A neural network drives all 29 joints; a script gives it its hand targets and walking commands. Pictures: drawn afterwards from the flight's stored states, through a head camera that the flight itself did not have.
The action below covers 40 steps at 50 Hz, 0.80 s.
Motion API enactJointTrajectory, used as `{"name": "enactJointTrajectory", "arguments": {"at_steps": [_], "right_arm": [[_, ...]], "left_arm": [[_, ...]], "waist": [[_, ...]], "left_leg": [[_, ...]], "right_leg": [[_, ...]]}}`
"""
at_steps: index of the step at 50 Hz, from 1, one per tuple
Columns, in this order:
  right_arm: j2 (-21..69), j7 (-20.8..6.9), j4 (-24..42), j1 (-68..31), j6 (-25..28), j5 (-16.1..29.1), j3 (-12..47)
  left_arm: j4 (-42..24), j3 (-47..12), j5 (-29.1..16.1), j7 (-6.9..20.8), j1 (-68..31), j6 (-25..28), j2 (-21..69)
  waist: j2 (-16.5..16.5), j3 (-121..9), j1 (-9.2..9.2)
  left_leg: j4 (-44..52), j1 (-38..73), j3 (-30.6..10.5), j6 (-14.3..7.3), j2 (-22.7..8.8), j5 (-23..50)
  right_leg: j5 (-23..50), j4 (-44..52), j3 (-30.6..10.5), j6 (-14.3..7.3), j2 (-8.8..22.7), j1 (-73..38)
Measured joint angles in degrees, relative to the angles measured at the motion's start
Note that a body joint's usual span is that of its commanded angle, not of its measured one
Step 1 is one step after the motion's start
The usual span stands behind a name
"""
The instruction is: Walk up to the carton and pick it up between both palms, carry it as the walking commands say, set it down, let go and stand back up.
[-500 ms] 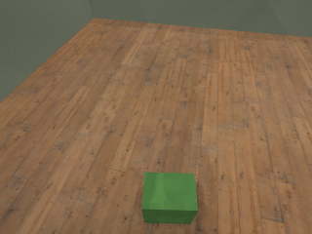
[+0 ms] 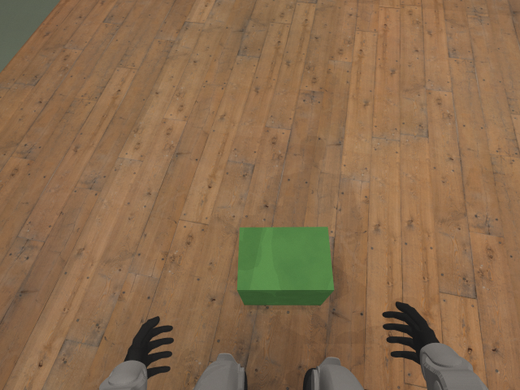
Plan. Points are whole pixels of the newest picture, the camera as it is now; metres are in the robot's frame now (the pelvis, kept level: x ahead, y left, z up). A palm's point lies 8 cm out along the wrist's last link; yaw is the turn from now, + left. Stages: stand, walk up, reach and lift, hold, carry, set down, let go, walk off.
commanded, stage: reach and lift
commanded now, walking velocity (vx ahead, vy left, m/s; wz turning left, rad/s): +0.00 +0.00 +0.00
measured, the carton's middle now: (282, 268) +0.45 -0.01 -0.59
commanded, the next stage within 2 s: none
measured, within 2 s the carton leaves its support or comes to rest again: neither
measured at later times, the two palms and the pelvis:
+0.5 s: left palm (157, 291) +0.28 +0.23 -0.14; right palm (407, 276) +0.33 -0.23 -0.14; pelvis -0.07 -0.01 -0.04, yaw +0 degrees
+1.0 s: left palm (177, 227) +0.42 +0.22 -0.17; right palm (392, 219) +0.46 -0.23 -0.17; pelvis -0.04 +0.00 -0.07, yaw +1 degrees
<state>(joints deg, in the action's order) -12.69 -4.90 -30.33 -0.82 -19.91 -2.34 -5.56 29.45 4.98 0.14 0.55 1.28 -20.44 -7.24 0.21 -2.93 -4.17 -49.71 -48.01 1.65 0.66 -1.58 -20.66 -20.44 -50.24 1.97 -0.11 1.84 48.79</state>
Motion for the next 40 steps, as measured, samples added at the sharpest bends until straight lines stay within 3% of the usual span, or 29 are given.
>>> {"name": "enactJointTrajectory", "arguments": {"at_steps": [8, 20, 27, 40], "right_arm": [[-1.0, 0.2, -2.1, -8.4, -1.3, 1.1, -0.7], [-4.8, 0.3, -9.8, -29.9, -3.4, 3.4, -3.0], [-6.7, 1.0, -15.3, -40.8, -0.4, 4.3, -4.3], [-7.5, 0.8, -22.8, -51.6, 9.3, 4.3, -8.5]], "left_arm": [[-0.5, 0.9, -1.0, -0.2, -6.8, -1.7, -1.5], [4.6, 4.9, -4.1, -2.0, -27.6, -3.9, -3.4], [8.7, 6.4, -4.6, -3.1, -36.8, -0.5, -3.7], [14.2, 9.4, -4.5, -3.3, -47.2, 9.1, -4.8]], "waist": [[0.4, 1.6, 0.33], [-0.3, 6.7, 0.82], [0.0, 4.1, 0.45], [-0.3, -1.3, 1.58]], "left_leg": [[-3.3, -3.9, 0.4, 0.0, 0.2, 1.0], [-8.0, -13.7, 0.2, 0.1, 0.1, 2.9], [-8.8, -21.8, -0.2, 0.3, -0.1, 3.7], [-10.3, -34.5, -1.4, 0.8, 0.0, 3.5]], "right_leg": [[0.7, -4.1, -0.6, -0.3, 0.3, 4.5], [2.6, -8.8, -0.6, -0.8, 0.3, 14.3], [3.4, -9.5, -0.3, -1.0, 0.1, 22.2], [3.2, -10.4, 0.9, -1.4, 0.1, 34.3]]}}
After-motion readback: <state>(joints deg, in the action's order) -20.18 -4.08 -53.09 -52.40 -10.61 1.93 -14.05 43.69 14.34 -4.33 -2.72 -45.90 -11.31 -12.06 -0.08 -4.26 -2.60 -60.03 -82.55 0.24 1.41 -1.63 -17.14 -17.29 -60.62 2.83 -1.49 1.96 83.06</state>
